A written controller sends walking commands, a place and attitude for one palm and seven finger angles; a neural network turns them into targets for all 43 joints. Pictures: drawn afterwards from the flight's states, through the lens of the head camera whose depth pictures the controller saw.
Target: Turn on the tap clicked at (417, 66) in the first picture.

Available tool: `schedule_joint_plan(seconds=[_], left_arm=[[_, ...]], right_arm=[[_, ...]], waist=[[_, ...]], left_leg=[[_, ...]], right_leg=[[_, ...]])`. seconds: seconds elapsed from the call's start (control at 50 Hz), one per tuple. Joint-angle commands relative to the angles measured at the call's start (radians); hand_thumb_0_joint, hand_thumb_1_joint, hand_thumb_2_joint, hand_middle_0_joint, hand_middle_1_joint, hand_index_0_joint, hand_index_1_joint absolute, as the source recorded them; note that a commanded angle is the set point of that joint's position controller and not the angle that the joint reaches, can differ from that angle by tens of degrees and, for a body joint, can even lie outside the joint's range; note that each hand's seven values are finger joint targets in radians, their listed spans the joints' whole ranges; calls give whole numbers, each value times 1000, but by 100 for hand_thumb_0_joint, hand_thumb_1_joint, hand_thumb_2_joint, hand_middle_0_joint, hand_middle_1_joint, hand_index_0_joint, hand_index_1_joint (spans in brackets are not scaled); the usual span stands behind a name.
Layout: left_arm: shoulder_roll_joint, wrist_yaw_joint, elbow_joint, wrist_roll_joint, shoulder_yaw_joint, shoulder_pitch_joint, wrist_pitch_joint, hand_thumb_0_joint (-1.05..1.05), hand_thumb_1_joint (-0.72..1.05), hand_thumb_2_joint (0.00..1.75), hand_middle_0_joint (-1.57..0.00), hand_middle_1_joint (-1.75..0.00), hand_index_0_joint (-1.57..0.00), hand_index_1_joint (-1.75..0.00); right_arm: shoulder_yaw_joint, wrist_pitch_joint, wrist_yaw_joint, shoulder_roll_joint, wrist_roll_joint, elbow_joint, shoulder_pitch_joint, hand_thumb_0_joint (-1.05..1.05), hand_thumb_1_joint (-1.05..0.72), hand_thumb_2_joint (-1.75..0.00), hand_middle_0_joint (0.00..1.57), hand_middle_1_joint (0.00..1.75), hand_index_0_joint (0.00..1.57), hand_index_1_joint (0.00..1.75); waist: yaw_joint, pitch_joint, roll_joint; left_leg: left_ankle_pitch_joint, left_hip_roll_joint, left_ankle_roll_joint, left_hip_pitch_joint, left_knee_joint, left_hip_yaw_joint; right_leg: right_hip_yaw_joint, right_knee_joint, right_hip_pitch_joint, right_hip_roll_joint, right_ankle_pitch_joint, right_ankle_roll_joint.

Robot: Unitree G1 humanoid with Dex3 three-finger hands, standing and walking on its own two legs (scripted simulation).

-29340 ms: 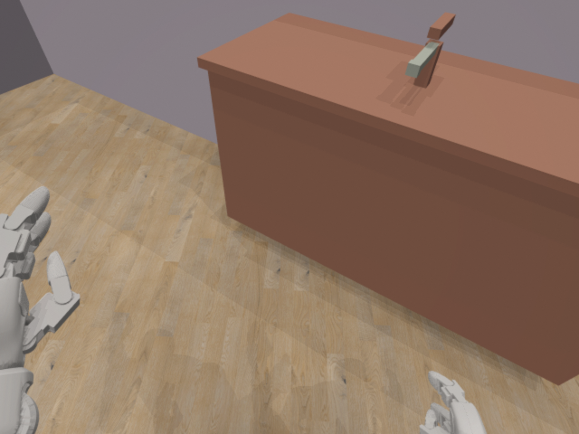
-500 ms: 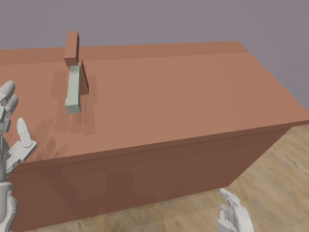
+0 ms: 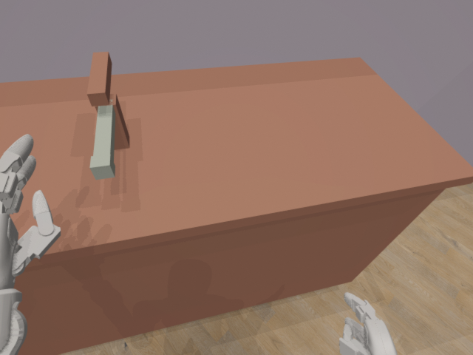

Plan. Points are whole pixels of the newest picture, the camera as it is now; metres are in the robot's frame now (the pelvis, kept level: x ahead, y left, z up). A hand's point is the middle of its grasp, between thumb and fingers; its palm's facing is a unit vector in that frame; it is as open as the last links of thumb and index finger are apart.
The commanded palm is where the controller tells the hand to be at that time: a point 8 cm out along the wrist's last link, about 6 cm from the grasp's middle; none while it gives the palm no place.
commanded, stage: look again from close up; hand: left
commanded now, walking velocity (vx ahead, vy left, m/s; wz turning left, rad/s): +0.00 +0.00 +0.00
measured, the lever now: (103, 166) +0.34 +0.25 +0.13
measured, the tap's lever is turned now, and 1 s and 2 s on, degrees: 0 0 0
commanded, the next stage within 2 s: turn the palm inward beside the body in 0.16 s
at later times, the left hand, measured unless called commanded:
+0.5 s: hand (84, 232) +0.22 +0.21 +0.16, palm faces +0.36 -0.86 -0.36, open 7.4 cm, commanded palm +0.15 +0.26 +0.18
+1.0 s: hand (94, 239) +0.20 +0.19 +0.17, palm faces +0.49 -0.81 -0.31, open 7.4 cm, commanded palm +0.14 +0.23 +0.19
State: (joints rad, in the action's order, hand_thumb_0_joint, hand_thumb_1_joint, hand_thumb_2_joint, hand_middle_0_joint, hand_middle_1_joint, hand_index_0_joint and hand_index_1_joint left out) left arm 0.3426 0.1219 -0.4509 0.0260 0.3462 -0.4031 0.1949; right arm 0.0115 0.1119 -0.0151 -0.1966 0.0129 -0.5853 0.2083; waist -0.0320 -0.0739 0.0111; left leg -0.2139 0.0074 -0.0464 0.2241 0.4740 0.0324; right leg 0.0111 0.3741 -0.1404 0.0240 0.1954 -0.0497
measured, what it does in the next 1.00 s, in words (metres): shifts its weight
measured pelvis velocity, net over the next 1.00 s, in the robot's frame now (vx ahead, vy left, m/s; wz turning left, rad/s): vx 0.01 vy -0.09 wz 0.06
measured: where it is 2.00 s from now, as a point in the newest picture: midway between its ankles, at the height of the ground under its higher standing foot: outside the picture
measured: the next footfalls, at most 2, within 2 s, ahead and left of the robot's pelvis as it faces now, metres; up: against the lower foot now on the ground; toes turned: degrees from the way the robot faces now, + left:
none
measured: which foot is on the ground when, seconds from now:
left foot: down 0.00-1.00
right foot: down 0.00-1.00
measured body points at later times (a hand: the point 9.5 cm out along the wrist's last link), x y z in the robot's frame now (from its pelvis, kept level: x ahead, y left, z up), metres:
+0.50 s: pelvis -0.01 -0.04 -0.01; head -0.02 -0.05 +0.44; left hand +0.19 +0.26 +0.18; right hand +0.20 -0.25 -0.07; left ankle +0.03 +0.08 -0.74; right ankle +0.01 -0.16 -0.74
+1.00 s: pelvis +0.01 -0.09 -0.02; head -0.01 -0.12 +0.43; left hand +0.17 +0.23 +0.19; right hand +0.22 -0.30 -0.10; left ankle +0.03 +0.08 -0.74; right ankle +0.01 -0.16 -0.74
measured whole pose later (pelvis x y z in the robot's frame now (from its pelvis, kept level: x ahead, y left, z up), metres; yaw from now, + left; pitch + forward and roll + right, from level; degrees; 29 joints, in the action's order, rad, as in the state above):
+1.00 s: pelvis +0.01 -0.09 -0.02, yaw +3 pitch -2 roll +0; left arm 0.38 0.04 -0.40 0.20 0.39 -0.33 -0.07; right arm 0.02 0.17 -0.10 -0.25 0.02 -0.71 0.17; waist -0.08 0.04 -0.07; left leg -0.29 -0.04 0.05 0.30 0.62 -0.07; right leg -0.08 0.64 -0.25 -0.03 0.36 0.06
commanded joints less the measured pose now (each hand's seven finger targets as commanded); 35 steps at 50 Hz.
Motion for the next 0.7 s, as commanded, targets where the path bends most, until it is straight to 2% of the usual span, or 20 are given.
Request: schedule_joint_plan(seconds=[0.0, 0.04, 0.06, 0.14, 0.22, 0.24, 0.26, 0.28, 0.3, 0.32, 0.34, 0.36, 0.4, 0.42, 0.44, 0.46, 0.5, 0.54, 0.56, 0.68], left_arm=[[156, 14, -216, -1, 89, 97, 64, 0, 90, 90, -20, -30, -20, -30], [188, 18, -229, 0, 120, 82, 60, 0, 90, 90, -20, -30, -20, -30], [158, 16, -226, 1, 95, 84, 61, 0, 90, 90, -20, -30, -20, -30], [183, 20, -228, 6, 125, 38, 53, 0, 90, 90, -20, -30, -20, -30], [158, 17, -215, 11, 97, 46, 45, 0, 90, 90, -20, -30, -20, -30], [959, 37, -619, 10, 308, 923, 210, 0, 90, 90, -20, -30, -20, -30], [410, -22, 70, -87, 298, 549, 6, 0, 90, 90, -20, -30, -20, -30], [216, -57, 101, 11, 106, 378, -80, 0, 90, 90, -20, -30, -20, -30], [180, -95, -84, 76, 129, 353, -110, 0, 90, 90, -20, -30, -20, -30], [194, -126, -14, 112, 142, 231, -166, 0, 90, 90, -20, -30, -20, -30], [73, -150, 32, 139, 62, 99, -220, 0, 90, 90, -20, -30, -20, -30], [68, -165, -69, 120, 15, 121, -229, 0, 90, 90, -20, -30, -20, -30], [138, -143, -112, 66, 32, 104, -230, 0, 90, 90, -20, -30, -20, -30], [163, -118, -161, 49, 52, 115, -204, 0, 90, 90, -20, -30, -20, -30], [241, -81, -223, 43, 123, 140, -177, 0, 90, 90, -20, -30, -20, -30], [262, -50, -299, 30, 135, 205, -133, 0, 90, 90, -20, -30, -20, -30], [254, 4, -246, 54, 170, 208, -72, 0, 90, 90, -20, -30, -20, -30], [305, 51, -241, 51, 205, 305, -33, 0, 90, 90, -20, -30, -20, -30], [242, 59, -196, 49, 143, 327, -34, 0, 90, 90, -20, -30, -20, -30], [256, -18, -42, 70, 52, 439, -162, 0, 90, 90, -20, -30, -20, -30]], right_arm=[[-56, 58, -17, -130, 7, 164, -98, 0, -90, -90, 20, 30, 20, 30], [-53, 57, -19, -126, 9, 164, -110, 0, -90, -90, 20, 30, 20, 30], [-54, 54, -19, -129, 6, 162, -100, 0, -90, -90, 20, 30, 20, 30], [-56, 53, -21, -125, 10, 165, -107, 0, -90, -90, 20, 30, 20, 30], [-59, 46, -21, -126, 10, 165, -98, 0, -90, -90, 20, 30, 20, 30], [151, 23, -97, -154, 70, 306, 76, 0, -90, -90, 20, 30, 20, 30], [-44, 60, -64, -105, -92, 141, -39, 0, -90, -90, 20, 30, 20, 30], [-39, 66, -4, -152, -47, 129, -29, 0, -90, -90, 20, 30, 20, 30], [-59, 83, 6, -193, -56, 137, -41, 0, -90, -90, 20, 30, 20, 30], [-62, 88, 8, -195, -38, 116, -64, 0, -90, -90, 20, 30, 20, 30], [-40, 83, 23, -179, -10, 120, -121, 0, -90, -90, 20, 30, 20, 30], [-32, 86, 34, -185, -9, 131, -150, 0, -90, -90, 20, 30, 20, 30], [-23, 76, 31, -180, -4, 147, -197, 0, -90, -90, 20, 30, 20, 30], [-21, 74, 25, -173, -9, 159, -216, 0, -90, -90, 20, 30, 20, 30], [-20, 70, 15, -173, -3, 166, -241, 0, -90, -90, 20, 30, 20, 30], [-19, 78, 5, -154, -23, 178, -236, 0, -90, -90, 20, 30, 20, 30], [-15, 86, -15, -139, -24, 144, -221, 0, -90, -90, 20, 30, 20, 30], [-14, 91, -32, -132, -20, 113, -220, 0, -90, -90, 20, 30, 20, 30], [-13, 94, -36, -122, -22, 106, -213, 0, -90, -90, 20, 30, 20, 30], [-3, 89, -85, -139, -9, 61, -253, 0, -90, -90, 20, 30, 20, 30]], waist=[[10, 133, -75], [6, 140, -86], [10, 142, -78], [5, 163, -62], [10, 148, -52], [59, 111, -244], [-65, 335, -168], [10, 312, -172], [-27, 422, -125], [-60, 388, -120], [-55, 313, -125], [-61, 244, -96], [-40, 141, -46], [-32, 131, -26], [-33, 155, -35], [-38, 214, -57], [-27, 169, -50], [-23, 166, -114], [-17, 157, -111], [-10, 102, -64]], left_leg=[[-33, -66, 27, -9, -132, -72], [-21, -66, 27, -19, -132, -73], [-8, -64, 25, -9, -128, -77], [71, -62, 26, -47, -102, -68], [72, -62, 26, -46, -94, -63], [29, -29, 19, 92, -86, -72], [433, -48, 58, -157, -63, -53], [637, -51, 127, -236, -28, -64], [692, -57, 119, -321, -4, -59], [648, -56, 104, -304, -1, -43], [570, -54, 105, -261, -10, -30], [457, -54, 85, -182, -14, -33], [188, -37, 55, -58, -36, -35], [83, -29, 47, -24, -38, -40], [1, -21, 45, -16, -39, -33], [-10, -8, 46, -13, -25, -36], [-117, -3, 46, 21, -4, -37], [-213, 5, 46, 33, 13, -30], [-234, 8, 46, 46, 21, -31], [-196, 19, 32, 50, 91, -25]], right_leg=[[1, -33, 27, -2, -72, 52], [-1, -33, 27, -4, -79, 51], [-5, -29, 39, -2, -87, 53], [1, -30, 35, 4, -138, 54], [14, -37, 23, 12, -138, 56], [-4, 7, -34, -33, 79, -7], [-71, 108, 44, -44, -117, 103], [-119, 97, -83, -78, -156, 95], [-112, 106, -56, -70, -209, 80], [-110, 90, -47, -60, -221, 80], [-122, 88, -68, -67, -192, 74], [-138, 86, -82, -52, -211, 73], [-147, 103, -123, -53, -104, 68], [-141, 109, -144, -53, -34, 65], [-129, 116, -150, -57, 25, 62], [-121, 124, -144, -54, 58, 66], [-113, 127, -201, -58, 151, 56], [-87, 110, -228, -51, 234, 53], [-81, 104, -231, -43, 258, 55], [32, -5, -243, 15, 417, 42]])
